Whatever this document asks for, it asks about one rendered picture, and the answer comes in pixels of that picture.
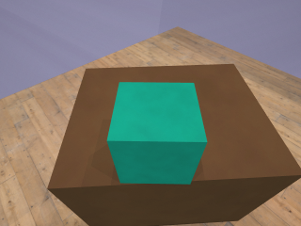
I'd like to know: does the pedestal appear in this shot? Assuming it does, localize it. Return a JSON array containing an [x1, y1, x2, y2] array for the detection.
[[47, 64, 301, 226]]

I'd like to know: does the carton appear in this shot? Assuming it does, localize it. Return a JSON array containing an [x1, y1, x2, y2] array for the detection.
[[107, 82, 208, 185]]

